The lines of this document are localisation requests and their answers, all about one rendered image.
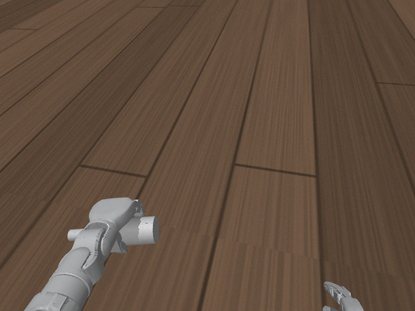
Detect bottle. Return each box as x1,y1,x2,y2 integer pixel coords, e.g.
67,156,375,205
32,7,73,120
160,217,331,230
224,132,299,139
67,216,159,246

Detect left robot hand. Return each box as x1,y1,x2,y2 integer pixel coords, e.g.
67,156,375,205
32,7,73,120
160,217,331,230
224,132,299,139
89,197,145,253

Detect right robot hand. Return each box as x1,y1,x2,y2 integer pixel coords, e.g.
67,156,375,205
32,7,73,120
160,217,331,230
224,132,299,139
322,281,364,311

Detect left robot arm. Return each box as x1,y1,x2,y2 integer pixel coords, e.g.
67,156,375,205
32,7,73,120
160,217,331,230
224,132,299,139
24,219,118,311

